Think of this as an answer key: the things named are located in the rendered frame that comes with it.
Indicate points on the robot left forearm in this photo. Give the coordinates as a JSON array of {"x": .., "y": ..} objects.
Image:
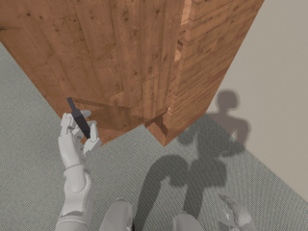
[{"x": 79, "y": 188}]

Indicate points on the robot left hand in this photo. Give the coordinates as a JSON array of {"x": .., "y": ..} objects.
[{"x": 70, "y": 140}]

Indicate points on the robot thigh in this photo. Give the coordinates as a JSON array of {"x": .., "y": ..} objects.
[
  {"x": 185, "y": 222},
  {"x": 119, "y": 217}
]

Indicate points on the left robot thigh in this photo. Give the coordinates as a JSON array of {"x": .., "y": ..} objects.
[{"x": 119, "y": 217}]

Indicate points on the robot right hand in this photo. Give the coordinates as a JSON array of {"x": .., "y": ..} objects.
[{"x": 239, "y": 220}]

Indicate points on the handle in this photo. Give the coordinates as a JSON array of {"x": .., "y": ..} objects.
[{"x": 79, "y": 119}]

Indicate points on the cupboard door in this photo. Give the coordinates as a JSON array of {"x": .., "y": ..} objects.
[{"x": 114, "y": 58}]

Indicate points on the right robot thigh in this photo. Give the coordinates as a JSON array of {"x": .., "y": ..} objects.
[{"x": 185, "y": 222}]

